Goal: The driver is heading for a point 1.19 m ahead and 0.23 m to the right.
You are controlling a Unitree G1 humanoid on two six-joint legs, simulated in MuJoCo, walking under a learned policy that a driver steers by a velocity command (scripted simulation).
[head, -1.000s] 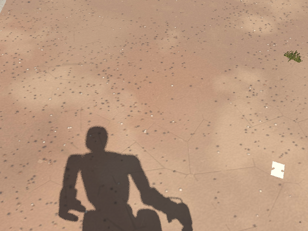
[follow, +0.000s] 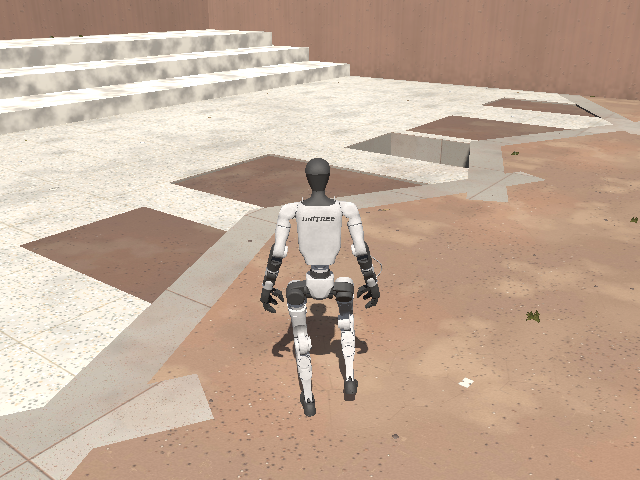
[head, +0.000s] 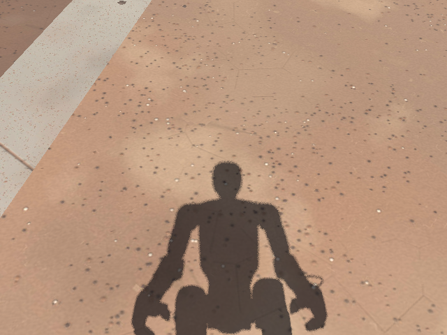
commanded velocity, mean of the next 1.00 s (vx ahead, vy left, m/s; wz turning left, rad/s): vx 0.50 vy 0.00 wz -0.29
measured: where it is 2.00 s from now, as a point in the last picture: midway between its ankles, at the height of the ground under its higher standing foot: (277, 189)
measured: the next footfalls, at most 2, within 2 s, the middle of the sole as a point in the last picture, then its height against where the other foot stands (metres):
right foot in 0.30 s outside the picture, level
left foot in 0.84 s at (252, 278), level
